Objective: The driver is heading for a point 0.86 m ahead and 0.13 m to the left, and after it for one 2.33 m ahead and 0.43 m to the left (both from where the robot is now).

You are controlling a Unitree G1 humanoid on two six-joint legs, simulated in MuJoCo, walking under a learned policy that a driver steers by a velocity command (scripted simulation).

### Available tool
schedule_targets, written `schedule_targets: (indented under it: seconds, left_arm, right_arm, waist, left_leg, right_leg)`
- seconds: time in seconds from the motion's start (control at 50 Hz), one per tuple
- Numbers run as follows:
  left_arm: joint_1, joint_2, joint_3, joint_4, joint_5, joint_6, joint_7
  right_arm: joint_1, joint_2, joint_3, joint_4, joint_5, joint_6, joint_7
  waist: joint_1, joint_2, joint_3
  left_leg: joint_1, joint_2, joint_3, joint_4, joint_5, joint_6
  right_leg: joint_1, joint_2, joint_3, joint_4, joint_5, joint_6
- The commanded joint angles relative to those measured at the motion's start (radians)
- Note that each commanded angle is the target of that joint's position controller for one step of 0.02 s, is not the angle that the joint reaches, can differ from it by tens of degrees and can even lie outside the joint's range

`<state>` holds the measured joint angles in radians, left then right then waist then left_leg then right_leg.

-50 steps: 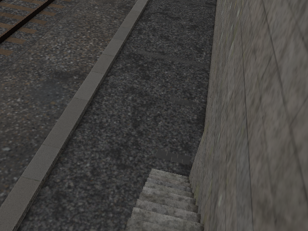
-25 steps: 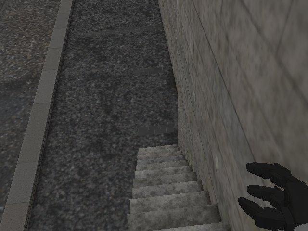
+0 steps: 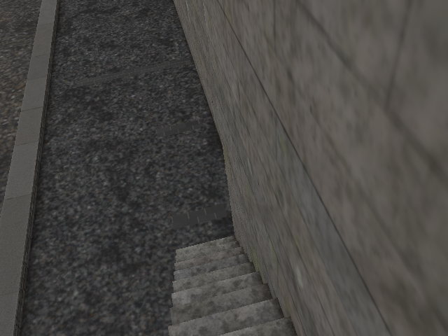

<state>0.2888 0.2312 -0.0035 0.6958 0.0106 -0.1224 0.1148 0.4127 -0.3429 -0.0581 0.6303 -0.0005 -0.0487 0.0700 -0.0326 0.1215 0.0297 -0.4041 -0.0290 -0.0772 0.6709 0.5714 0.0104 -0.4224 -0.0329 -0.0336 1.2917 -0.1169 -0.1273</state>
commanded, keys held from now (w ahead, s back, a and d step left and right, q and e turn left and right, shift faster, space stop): w+q+shift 0.36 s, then w+shift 0.64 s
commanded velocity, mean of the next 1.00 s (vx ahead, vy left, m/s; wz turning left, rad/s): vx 0.99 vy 0.03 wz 0.48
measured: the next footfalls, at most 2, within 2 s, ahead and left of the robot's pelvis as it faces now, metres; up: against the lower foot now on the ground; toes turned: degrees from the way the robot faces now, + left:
left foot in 0.16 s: +0.23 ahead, +0.11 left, -0.38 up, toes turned -11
right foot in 0.58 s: +0.45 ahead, -0.18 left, -0.60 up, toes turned +27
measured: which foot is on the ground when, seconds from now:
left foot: up 0.00-0.14, down 0.16-0.62, up 0.64-0.98, down 1.00-1.00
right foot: down 0.00-0.08, up 0.10-0.56, down 0.58-1.00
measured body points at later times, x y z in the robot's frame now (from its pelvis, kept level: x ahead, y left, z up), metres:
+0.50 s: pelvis +0.29 +0.00 -0.36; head +0.30 -0.02 +0.09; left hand +0.49 +0.29 -0.36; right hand +0.44 -0.22 -0.48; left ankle +0.19 +0.12 -1.01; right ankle +0.46 -0.15 -1.08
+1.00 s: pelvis +0.51 +0.01 -0.62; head +0.54 -0.02 -0.17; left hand +0.37 +0.21 -0.74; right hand +0.78 -0.08 -0.72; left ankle +0.52 +0.26 -1.24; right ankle +0.43 -0.20 -1.21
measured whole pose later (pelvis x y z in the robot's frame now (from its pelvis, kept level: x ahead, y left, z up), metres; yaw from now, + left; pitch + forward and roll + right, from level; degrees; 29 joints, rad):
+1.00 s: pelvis +0.51 +0.01 -0.62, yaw +26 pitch +0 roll +0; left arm 0.45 0.15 -0.01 0.88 -0.07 -0.03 0.11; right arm 0.21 -0.22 -0.03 0.53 0.01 0.02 0.06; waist 0.13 0.10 0.00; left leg -0.81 0.10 -0.19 1.17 0.08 -0.08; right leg -0.29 0.03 0.10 1.34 -0.92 -0.03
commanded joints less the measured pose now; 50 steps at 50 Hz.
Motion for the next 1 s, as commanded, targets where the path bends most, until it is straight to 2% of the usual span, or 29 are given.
schedule_targets:
  seconds: [0.02, 0.08, 0.14, 0.16, 0.18, 0.2, 0.22, 0.24, 0.26, 0.3, 0.32, 0.34, 0.36, 0.42, 0.44, 0.5, 0.52, 0.56, 0.6, 0.62, 0.64, 0.68, 0.74, 0.76, 0.8, 0.86, 0.9, 0.98, 1.0]
  left_arm:
    - [-0.143, 0.012, 0.0, -0.09, -0.001, -0.053, 0.021]
    - [0.117, 0.009, 0.015, 0.011, -0.029, 0.032, 0.034]
    - [-0.26, 0.08, 0.038, -0.085, 0.019, 0.076, 0.019]
    - [-0.242, 0.061, 0.043, -0.132, 0.032, 0.102, 0.004]
    - [0.003, 0.005, 0.018, -0.22, 0.002, 0.078, -0.026]
    - [-0.01, 0.129, 0.027, -0.225, -0.046, 0.007, -0.069]
    - [-0.104, 0.172, 0.036, -0.234, -0.097, -0.029, -0.091]
    - [-0.263, 0.245, 0.071, -0.2, -0.123, -0.032, -0.072]
    - [-0.323, 0.286, 0.094, -0.144, -0.087, 0.007, -0.034]
    - [-0.344, 0.173, 0.079, -0.191, 0.026, 0.087, -0.029]
    - [-0.327, 0.062, 0.036, -0.238, 0.059, 0.107, -0.049]
    - [-0.359, 0.017, 0.023, -0.243, 0.074, 0.111, -0.07]
    - [-0.135, 0.021, 0.046, -0.168, 0.098, 0.101, -0.101]
    - [-0.143, 0.125, 0.088, -0.122, 0.049, 0.064, -0.129]
    - [-0.21, 0.069, 0.058, -0.156, 0.037, 0.061, -0.123]
    - [-0.33, 0.016, 0.039, -0.208, 0.001, 0.072, -0.129]
    - [-0.222, 0.025, 0.036, -0.186, 0.022, 0.08, -0.148]
    - [-0.091, 0.124, 0.063, -0.162, 0.007, 0.069, -0.114]
    - [0.263, 0.129, 0.067, -0.019, -0.022, 0.075, -0.116]
    - [0.312, 0.227, 0.096, 0.051, -0.042, 0.06, -0.151]
    - [0.385, 0.262, 0.097, 0.068, -0.055, 0.08, -0.149]
    - [0.409, 0.258, 0.092, 0.118, -0.065, 0.129, -0.153]
    - [0.204, 0.254, 0.066, 0.145, -0.029, 0.096, -0.121]
    - [0.053, 0.173, 0.03, 0.065, -0.015, 0.102, -0.085]
    - [-0.101, 0.079, -0.046, -0.014, -0.012, 0.109, -0.039]
    - [-0.033, 0.233, 0.019, 0.026, -0.039, 0.071, -0.038]
    - [0.181, 0.181, 0.031, 0.104, -0.063, 0.076, -0.011]
    - [0.245, 0.13, 0.055, 0.186, -0.083, 0.082, 0.003]
    - [0.186, 0.114, 0.065, 0.166, -0.107, 0.086, 0.011]
  right_arm:
    - [0.168, -0.044, -0.014, 0.027, 0.018, -0.026, -0.001]
    - [0.083, 0.053, 0.014, 0.091, -0.019, -0.035, 0.035]
    - [0.541, -0.046, -0.031, 0.229, -0.012, 0.001, 0.0]
    - [0.516, -0.044, -0.023, 0.203, -0.025, 0.029, -0.032]
    - [0.328, -0.236, -0.064, 0.128, -0.01, 0.034, -0.036]
    - [0.269, -0.34, -0.113, 0.071, 0.047, 0.026, -0.039]
    - [0.182, -0.343, -0.119, 0.033, 0.031, 0.018, -0.052]
    - [0.216, -0.308, -0.117, -0.001, -0.062, 0.001, -0.081]
    - [0.215, -0.22, -0.095, 0.019, -0.059, -0.012, -0.085]
    - [0.113, -0.165, -0.052, 0.036, -0.022, -0.021, -0.063]
    - [0.015, -0.008, 0.002, 0.001, 0.063, -0.003, -0.112]
    - [-0.041, 0.024, 0.015, -0.017, 0.077, 0.037, -0.147]
    - [-0.174, -0.03, 0.013, -0.031, 0.004, 0.053, -0.14]
    - [-0.149, -0.02, 0.008, -0.05, 0.068, 0.045, -0.143]
    - [-0.078, 0.018, 0.015, -0.021, 0.093, 0.061, -0.161]
    - [0.067, 0.056, 0.01, 0.059, 0.032, 0.129, -0.164]
    - [-0.078, 0.045, 0.013, 0.023, 0.008, 0.126, -0.138]
    - [-0.173, 0.105, 0.035, -0.013, 0.037, 0.123, -0.111]
    - [-0.195, 0.16, 0.045, 0.008, 0.057, 0.085, -0.045]
    - [0.051, 0.17, 0.037, 0.02, 0.086, 0.048, -0.021]
    - [0.043, 0.11, 0.018, 0.023, 0.085, 0.033, -0.019]
    - [-0.164, 0.118, 0.011, -0.016, 0.045, 0.068, -0.038]
    - [-0.174, 0.216, 0.04, -0.143, 0.083, 0.074, -0.03]
    - [-0.152, 0.179, 0.035, -0.125, 0.072, 0.115, -0.037]
    - [-0.177, 0.223, 0.068, -0.151, 0.03, 0.138, -0.057]
    - [-0.162, 0.125, 0.028, -0.159, 0.047, 0.083, -0.059]
    - [-0.324, 0.1, 0.033, -0.237, -0.007, 0.071, -0.053]
    - [-0.384, 0.068, 0.001, -0.265, 0.02, 0.023, -0.002]
    - [-0.309, 0.047, -0.002, -0.207, 0.016, 0.016, 0.006]
  waist:
    - [-0.056, -0.278, 0.135]
    - [0.097, -0.058, 0.092]
    - [-0.268, 0.031, -0.01]
    - [-0.242, 0.257, 0.038]
    - [-0.031, 0.653, -0.09]
    - [-0.08, 0.586, -0.324]
    - [-0.043, 0.306, -0.359]
    - [-0.152, -0.002, -0.287]
    - [-0.184, -0.198, -0.23]
    - [-0.095, -0.084, -0.066]
    - [0.028, -0.19, 0.055]
    - [0.022, -0.222, 0.042]
    - [0.132, -0.147, -0.081]
    - [0.063, -0.051, -0.074]
    - [0.011, -0.17, 0.01]
    - [-0.16, -0.049, 0.007]
    - [-0.079, 0.073, -0.028]
    - [0.029, 0.008, -0.057]
    - [0.183, -0.239, -0.111]
    - [0.049, -0.48, -0.163]
    - [0.092, -0.534, -0.149]
    - [0.122, -0.189, -0.023]
    - [0.005, -0.326, 0.002]
    - [-0.039, -0.073, 0.009]
    - [-0.074, 0.001, 0.074]
    - [0.019, -0.348, 0.126]
    - [0.157, -0.389, 0.191]
    - [0.193, -0.445, 0.117]
    - [0.177, -0.287, 0.1]
  left_leg:
    - [-0.101, 0.076, -0.117, -0.049, 0.138, 0.046]
    - [0.26, 0.057, 0.092, -0.589, 0.585, 0.032]
    - [0.587, -0.003, 0.086, -0.024, 0.106, 0.101]
    - [0.583, -0.027, -0.031, -0.015, 0.07, 0.076]
    - [0.684, 0.108, -0.59, -0.003, -0.054, 0.312]
    - [0.718, 0.279, -1.088, -0.05, -0.441, 0.489]
    - [0.67, 0.442, -1.379, -0.15, -0.745, 0.49]
    - [0.779, 0.378, -1.38, -0.216, -0.999, 0.435]
    - [0.733, 0.281, -1.283, -0.188, -0.956, 0.387]
    - [0.539, 0.163, -1.122, 0.025, -0.454, 0.372]
    - [0.153, 0.011, -0.802, 0.123, -0.555, 0.281]
    - [-0.08, -0.096, -0.595, 0.079, -0.47, 0.221]
    - [-0.299, -0.123, -0.628, 0.097, -0.217, 0.23]
    - [0.093, -0.089, -0.597, 0.265, -0.534, 0.224]
    - [0.078, -0.138, -0.537, 0.269, -0.703, 0.202]
    - [0.044, -0.139, -0.517, 0.339, -0.799, 0.208]
    - [-0.061, -0.15, -0.539, 0.454, -0.722, 0.213]
    - [-0.079, -0.184, -0.522, 0.668, -0.755, 0.165]
    - [-0.427, -0.247, -0.226, 1.145, -1.258, 0.027]
    - [-0.619, -0.198, -0.207, 1.231, -1.476, -0.004]
    - [-0.715, -0.162, -0.205, 1.364, -1.506, -0.033]
    - [-0.751, -0.131, -0.062, 1.446, -1.509, -0.027]
    - [-0.864, 0.032, -0.261, 1.323, -1.162, 0.003]
    - [-0.708, 0.05, -0.332, 0.994, -0.824, -0.033]
    - [-0.355, 0.085, -0.261, 0.661, -0.576, -0.118]
    - [-0.44, 0.093, -0.157, 0.87, -0.517, -0.125]
    - [-0.758, 0.128, -0.173, 0.687, -0.643, -0.093]
    - [-0.655, 0.141, -0.092, 0.456, -0.576, -0.097]
    - [-0.463, 0.149, -0.111, 0.239, -0.183, -0.094]
  right_leg:
    - [-0.236, -0.088, 0.142, 0.051, -0.583, 0.09]
    - [-0.261, 0.021, -0.127, 0.247, -0.635, 0.136]
    - [-0.566, -0.006, -0.108, 0.666, -0.841, 0.175]
    - [-0.684, 0.047, -0.134, 0.977, -0.817, 0.201]
    - [-0.862, 0.053, 0.054, 0.946, -0.704, 0.181]
    - [-0.885, -0.071, 0.297, 0.647, -0.547, 0.113]
    - [-0.922, -0.09, 0.415, 0.527, -0.47, 0.098]
    - [-1.051, -0.04, 0.427, 0.401, -0.176, 0.105]
    - [-0.915, 0.01, 0.417, 0.373, -0.157, 0.151]
    - [-0.807, 0.012, 0.426, 0.283, -0.357, 0.208]
    - [-0.613, -0.009, 0.371, -0.066, -0.129, 0.215]
    - [-0.232, 0.002, 0.221, -0.394, -0.118, 0.197]
    - [0.178, 0.06, 0.127, -0.124, 0.143, 0.156]
    - [-0.105, -0.013, 0.28, -0.438, 0.26, 0.162]
    - [-0.098, -0.031, 0.262, -0.763, 0.363, 0.155]
    - [0.092, -0.096, 0.267, -1.099, 0.617, 0.09]
    - [0.215, -0.082, 0.248, -0.897, 0.657, 0.063]
    - [0.288, -0.107, 0.277, -0.912, 0.543, 0.124]
    - [0.727, -0.184, 0.179, -0.788, 0.859, 0.155]
    - [0.866, -0.257, 0.295, -0.522, 0.956, 0.103]
    - [0.855, -0.278, 0.324, -0.488, 0.977, 0.048]
    - [0.656, -0.177, 0.353, -0.594, 0.829, 0.055]
    - [0.377, -0.348, 0.702, -0.531, 0.637, -0.051]
    - [0.147, -0.312, 0.616, -0.556, 0.348, -0.034]
    - [-0.143, -0.269, 0.469, -0.554, 0.285, 0.054]
    - [-0.106, -0.221, 0.412, -0.444, 0.117, -0.038]
    - [0.205, -0.166, 0.418, -0.348, 0.327, -0.018]
    - [0.214, -0.106, 0.536, -0.229, 0.126, -0.065]
    - [0.118, -0.067, 0.483, -0.163, -0.077, -0.071]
